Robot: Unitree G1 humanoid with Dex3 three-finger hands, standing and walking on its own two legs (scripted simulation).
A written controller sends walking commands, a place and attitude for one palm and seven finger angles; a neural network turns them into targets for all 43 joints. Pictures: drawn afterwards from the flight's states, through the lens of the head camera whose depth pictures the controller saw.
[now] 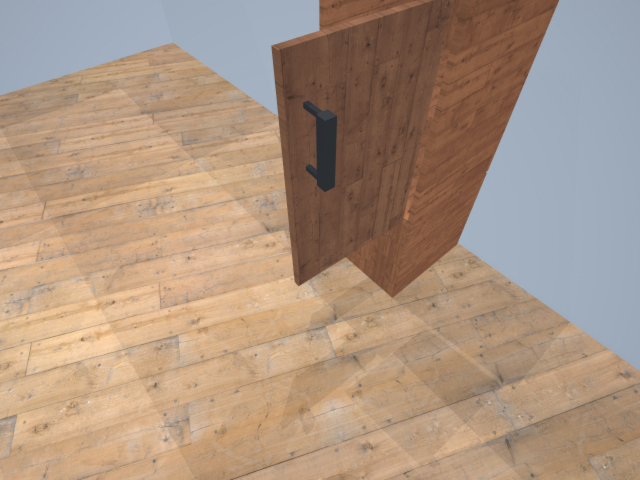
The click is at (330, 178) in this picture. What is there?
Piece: cupboard door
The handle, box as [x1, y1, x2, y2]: [303, 101, 336, 191]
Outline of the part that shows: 306,101 303,102 303,107 316,117 317,169 316,170 309,164 306,166 306,170 317,180 317,185 325,191 334,186 336,115 327,109 322,111 310,102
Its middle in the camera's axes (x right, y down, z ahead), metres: -0.01 -0.16 +0.66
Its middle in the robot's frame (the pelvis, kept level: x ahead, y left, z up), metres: +0.61 +0.04 +0.07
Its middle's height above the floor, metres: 0.86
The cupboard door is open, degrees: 86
